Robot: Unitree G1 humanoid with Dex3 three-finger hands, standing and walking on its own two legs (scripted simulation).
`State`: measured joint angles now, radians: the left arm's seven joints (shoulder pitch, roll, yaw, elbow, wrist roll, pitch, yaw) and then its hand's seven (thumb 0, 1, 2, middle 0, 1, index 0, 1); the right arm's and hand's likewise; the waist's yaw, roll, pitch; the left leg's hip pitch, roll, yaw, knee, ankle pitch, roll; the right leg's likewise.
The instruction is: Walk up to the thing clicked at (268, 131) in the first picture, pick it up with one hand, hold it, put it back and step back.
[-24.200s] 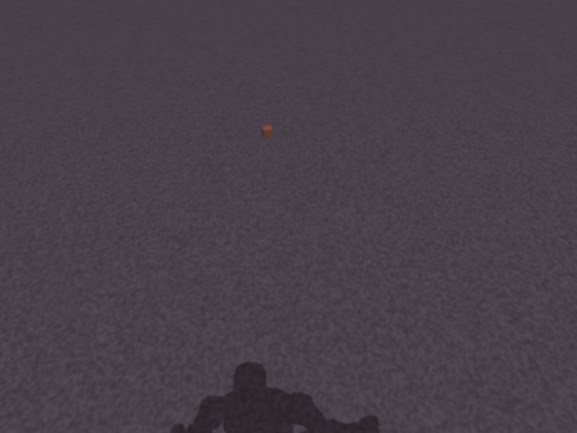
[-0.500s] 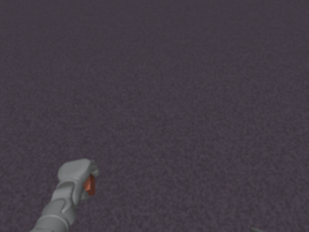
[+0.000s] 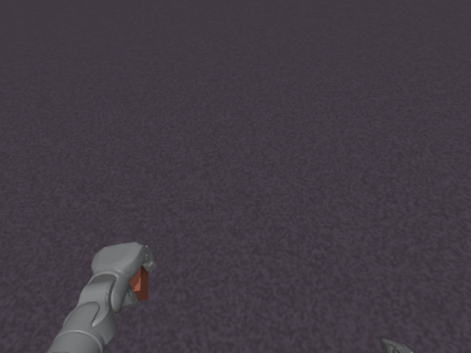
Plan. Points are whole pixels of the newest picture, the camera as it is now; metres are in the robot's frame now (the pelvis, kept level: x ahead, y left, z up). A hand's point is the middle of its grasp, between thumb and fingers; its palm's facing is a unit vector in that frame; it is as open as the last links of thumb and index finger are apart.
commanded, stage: hold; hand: left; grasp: from above
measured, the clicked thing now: (131, 283) +0.31 +0.23 -0.08
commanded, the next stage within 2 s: crouch in 1.30 s
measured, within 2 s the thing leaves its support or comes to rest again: neither
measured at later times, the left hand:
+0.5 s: hand (126, 287) +0.29 +0.22 -0.04, palm faces -0.45 -0.06 -0.89, open 8.2 cm
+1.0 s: hand (126, 288) +0.28 +0.21 -0.03, palm faces -0.45 -0.06 -0.89, open 8.2 cm
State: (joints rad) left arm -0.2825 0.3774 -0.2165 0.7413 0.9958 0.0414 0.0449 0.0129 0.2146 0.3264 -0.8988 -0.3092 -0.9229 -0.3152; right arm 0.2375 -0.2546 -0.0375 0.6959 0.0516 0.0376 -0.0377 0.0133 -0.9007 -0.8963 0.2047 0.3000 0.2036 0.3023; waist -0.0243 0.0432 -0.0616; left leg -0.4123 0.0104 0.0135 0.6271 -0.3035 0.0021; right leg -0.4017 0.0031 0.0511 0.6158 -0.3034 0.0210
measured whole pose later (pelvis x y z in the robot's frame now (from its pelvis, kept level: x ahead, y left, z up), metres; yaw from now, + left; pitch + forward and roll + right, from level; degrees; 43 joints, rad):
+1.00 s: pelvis +0.00 -0.01 +0.01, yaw +0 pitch +1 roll +0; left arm -0.22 0.39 -0.22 0.61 0.99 0.02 -0.04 0.01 0.22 0.32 -0.90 -0.31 -0.92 -0.32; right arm 0.19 -0.26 -0.02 0.67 0.07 0.06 -0.06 0.01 -0.91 -0.90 0.20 0.30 0.20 0.30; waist 0.00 0.05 -0.01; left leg -0.27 0.01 0.01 0.48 -0.23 -0.01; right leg -0.27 0.00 0.05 0.49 -0.24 0.01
